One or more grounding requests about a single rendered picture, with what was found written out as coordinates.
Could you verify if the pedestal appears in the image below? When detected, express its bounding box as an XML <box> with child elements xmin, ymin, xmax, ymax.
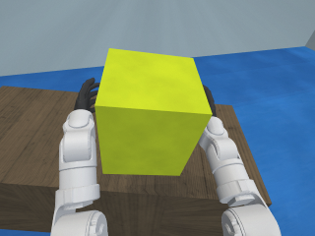
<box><xmin>0</xmin><ymin>86</ymin><xmax>272</xmax><ymax>236</ymax></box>

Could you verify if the robot left forearm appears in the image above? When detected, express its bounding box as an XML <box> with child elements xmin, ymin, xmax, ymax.
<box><xmin>50</xmin><ymin>109</ymin><xmax>100</xmax><ymax>236</ymax></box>

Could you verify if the robot right upper arm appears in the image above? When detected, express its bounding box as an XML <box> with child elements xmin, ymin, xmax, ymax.
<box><xmin>221</xmin><ymin>204</ymin><xmax>281</xmax><ymax>236</ymax></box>

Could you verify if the right robot hand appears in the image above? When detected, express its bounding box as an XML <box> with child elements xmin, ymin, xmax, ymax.
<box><xmin>202</xmin><ymin>85</ymin><xmax>217</xmax><ymax>117</ymax></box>

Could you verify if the robot right forearm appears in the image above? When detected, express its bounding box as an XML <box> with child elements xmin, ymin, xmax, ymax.
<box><xmin>198</xmin><ymin>116</ymin><xmax>282</xmax><ymax>236</ymax></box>

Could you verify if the robot left upper arm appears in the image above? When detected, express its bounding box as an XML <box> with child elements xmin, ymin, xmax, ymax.
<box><xmin>51</xmin><ymin>210</ymin><xmax>108</xmax><ymax>236</ymax></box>

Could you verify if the left robot hand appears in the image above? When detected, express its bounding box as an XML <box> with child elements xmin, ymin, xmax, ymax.
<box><xmin>74</xmin><ymin>78</ymin><xmax>100</xmax><ymax>113</ymax></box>

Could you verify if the carton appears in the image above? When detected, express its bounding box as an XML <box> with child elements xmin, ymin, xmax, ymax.
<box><xmin>94</xmin><ymin>48</ymin><xmax>213</xmax><ymax>176</ymax></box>

